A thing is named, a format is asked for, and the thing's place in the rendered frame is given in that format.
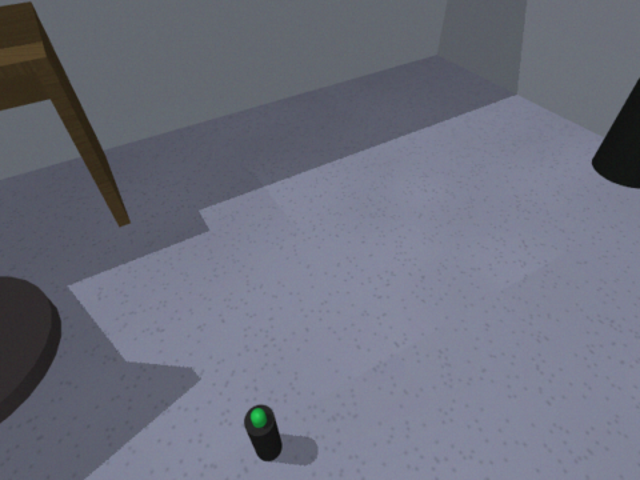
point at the desk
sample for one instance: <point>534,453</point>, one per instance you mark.
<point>30,72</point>

